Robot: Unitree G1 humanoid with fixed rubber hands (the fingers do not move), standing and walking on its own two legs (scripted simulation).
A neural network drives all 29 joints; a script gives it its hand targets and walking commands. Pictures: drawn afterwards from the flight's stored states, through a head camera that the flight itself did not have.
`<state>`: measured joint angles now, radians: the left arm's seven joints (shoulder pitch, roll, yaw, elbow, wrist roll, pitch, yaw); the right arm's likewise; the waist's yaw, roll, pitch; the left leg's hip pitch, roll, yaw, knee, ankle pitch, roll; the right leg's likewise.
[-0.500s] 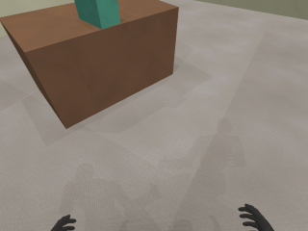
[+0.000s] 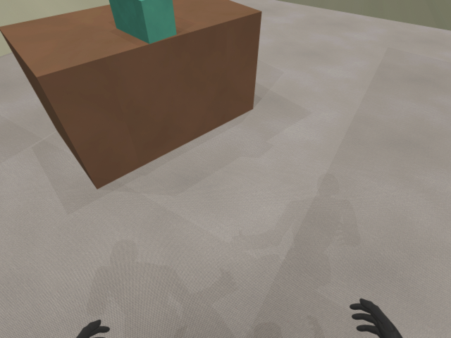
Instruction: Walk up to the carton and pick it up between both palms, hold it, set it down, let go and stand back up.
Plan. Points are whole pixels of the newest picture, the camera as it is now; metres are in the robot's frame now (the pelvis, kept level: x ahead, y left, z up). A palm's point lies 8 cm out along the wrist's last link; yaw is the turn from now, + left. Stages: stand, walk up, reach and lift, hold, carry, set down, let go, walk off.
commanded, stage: stand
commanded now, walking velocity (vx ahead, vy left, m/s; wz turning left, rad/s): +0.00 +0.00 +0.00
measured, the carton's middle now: (142, 12) +1.56 +0.41 +0.04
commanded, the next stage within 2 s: walk up in 0.02 s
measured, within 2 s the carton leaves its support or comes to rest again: neither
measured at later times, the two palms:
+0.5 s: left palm out of the picture +0.11 +0.38 -0.08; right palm (372, 309) +0.20 -0.25 -0.05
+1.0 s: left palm (56, 294) +0.25 +0.35 -0.08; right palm (359, 261) +0.31 -0.28 -0.09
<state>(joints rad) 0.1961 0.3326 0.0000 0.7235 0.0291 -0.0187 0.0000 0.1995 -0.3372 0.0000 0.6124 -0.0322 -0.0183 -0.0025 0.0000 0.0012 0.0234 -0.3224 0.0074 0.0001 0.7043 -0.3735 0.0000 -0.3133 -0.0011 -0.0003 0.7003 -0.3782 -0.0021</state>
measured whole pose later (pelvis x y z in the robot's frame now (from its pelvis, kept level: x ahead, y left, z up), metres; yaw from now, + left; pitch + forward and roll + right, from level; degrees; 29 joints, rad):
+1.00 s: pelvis +0.20 +0.01 -0.01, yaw +13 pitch -1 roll +3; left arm 0.21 0.47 0.00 0.73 0.03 -0.08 -0.07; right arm 0.44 -0.44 0.00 0.66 -0.01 -0.08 0.02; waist 0.00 -0.05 0.04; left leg -0.35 -0.01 -0.04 0.96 -0.49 0.01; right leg -0.50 -0.05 -0.05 0.80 -0.28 -0.04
